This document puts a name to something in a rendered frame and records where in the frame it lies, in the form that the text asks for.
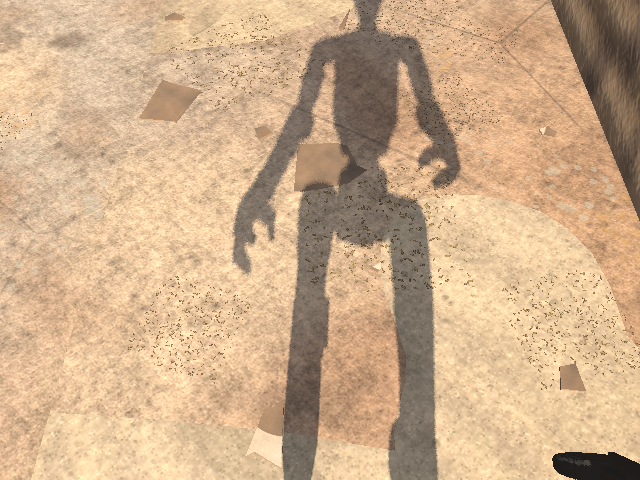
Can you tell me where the robot right hand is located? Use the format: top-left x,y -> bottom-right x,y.
552,452 -> 640,480

